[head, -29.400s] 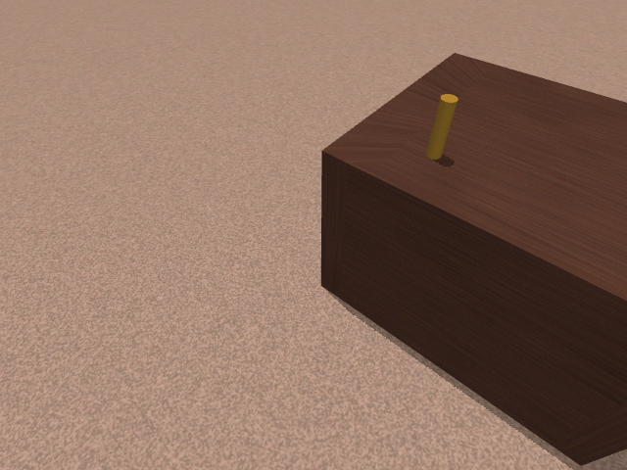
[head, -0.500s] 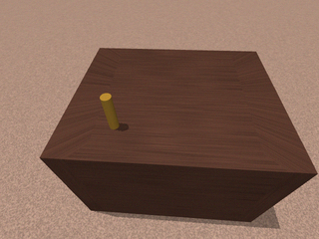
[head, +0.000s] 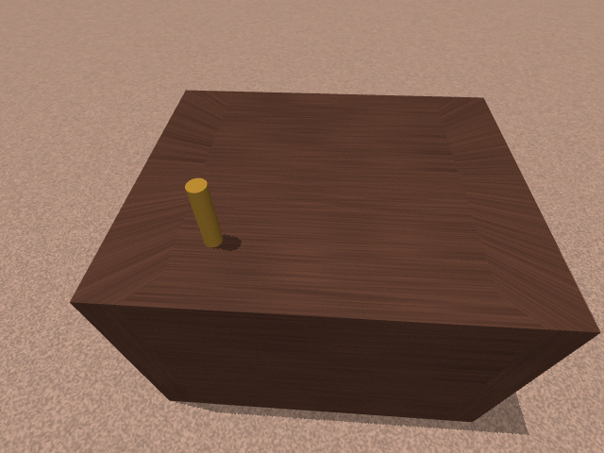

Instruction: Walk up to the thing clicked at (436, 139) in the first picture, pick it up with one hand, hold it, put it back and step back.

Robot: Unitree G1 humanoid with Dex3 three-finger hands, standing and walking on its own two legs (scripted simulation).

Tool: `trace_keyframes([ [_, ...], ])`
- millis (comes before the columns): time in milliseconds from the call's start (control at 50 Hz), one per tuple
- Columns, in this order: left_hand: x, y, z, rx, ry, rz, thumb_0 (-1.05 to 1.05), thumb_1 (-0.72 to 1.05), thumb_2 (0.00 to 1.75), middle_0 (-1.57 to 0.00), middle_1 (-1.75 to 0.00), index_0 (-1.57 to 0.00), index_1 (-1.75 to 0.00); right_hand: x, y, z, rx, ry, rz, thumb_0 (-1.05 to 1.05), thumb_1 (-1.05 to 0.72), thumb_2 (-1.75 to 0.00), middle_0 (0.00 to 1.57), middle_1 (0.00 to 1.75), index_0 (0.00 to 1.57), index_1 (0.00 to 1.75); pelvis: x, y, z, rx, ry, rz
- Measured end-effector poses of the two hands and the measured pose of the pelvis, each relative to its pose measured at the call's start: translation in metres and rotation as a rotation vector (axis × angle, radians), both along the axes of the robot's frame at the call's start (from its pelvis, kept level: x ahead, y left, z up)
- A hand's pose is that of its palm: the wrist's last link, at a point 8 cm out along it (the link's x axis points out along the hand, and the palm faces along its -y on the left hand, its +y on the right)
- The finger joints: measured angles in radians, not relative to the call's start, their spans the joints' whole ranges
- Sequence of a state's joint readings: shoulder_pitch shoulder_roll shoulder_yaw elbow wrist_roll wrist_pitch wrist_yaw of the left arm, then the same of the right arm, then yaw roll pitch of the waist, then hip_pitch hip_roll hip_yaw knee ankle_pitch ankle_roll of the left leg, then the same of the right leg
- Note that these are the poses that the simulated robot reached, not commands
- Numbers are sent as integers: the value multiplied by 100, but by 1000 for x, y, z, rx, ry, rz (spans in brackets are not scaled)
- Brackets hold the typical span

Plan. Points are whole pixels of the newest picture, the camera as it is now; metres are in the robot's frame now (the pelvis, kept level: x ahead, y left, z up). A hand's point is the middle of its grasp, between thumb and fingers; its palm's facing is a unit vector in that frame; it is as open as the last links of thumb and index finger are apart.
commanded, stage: stand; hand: left
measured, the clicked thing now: (205, 215) +0.53 +0.22 -0.05
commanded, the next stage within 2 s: step back in 0.50 s
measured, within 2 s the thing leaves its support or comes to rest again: neither
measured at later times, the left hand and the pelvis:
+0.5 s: hand out of the picture +0.07 +0.25 -0.16, palm faces -0.03 -0.94 -0.34, open 7.4 cm; pelvis +0.00 +0.00 +0.00, yaw +0 degrees
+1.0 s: hand out of the picture +0.05 +0.30 -0.19, palm faces -0.02 -0.92 -0.38, open 7.4 cm; pelvis -0.09 +0.03 -0.03, yaw +0 degrees
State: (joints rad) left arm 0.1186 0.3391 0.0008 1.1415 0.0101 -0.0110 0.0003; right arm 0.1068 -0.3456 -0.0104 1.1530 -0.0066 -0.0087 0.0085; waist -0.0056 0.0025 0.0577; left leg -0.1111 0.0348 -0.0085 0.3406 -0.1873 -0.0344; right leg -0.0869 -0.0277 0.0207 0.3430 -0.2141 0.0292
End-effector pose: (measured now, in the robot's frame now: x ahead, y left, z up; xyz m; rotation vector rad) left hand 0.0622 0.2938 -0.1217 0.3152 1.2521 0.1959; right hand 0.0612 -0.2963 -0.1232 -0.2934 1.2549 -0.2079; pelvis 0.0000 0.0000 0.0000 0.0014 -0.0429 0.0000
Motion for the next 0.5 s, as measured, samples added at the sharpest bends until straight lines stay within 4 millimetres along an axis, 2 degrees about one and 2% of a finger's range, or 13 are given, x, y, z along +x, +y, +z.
trace_keyframes([
  [500,2,1,1,2,-6,-7,1,90,90,-20,-30,-20,-30,-1,-1,1,-1,-1,0,0,-90,-89,21,30,21,30,0,0,0,-1,2,-2],
])
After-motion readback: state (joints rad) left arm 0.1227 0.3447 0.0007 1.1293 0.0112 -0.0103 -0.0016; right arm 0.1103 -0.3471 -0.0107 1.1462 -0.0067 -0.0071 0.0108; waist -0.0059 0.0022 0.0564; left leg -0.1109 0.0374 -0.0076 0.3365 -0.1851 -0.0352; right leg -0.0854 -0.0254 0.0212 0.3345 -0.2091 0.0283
